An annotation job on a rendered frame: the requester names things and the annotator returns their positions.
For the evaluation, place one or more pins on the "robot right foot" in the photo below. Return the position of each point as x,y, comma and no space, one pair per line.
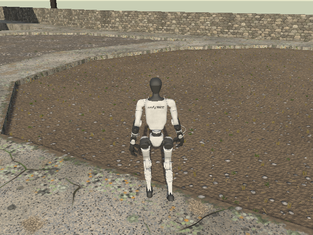
170,197

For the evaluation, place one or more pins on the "robot left upper arm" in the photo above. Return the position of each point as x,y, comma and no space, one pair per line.
138,112

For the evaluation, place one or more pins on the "robot right upper arm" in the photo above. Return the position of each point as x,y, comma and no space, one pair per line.
173,110

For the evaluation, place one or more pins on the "right robot hand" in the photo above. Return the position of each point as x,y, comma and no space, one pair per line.
176,139

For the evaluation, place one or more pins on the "right robot forearm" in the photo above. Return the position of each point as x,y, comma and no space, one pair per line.
178,130

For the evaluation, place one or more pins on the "left robot forearm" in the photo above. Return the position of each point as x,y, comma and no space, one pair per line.
134,134

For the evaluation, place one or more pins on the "robot left thigh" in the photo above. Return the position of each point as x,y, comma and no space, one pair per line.
145,148

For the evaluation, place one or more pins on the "left robot hand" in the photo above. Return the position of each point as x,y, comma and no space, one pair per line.
132,149

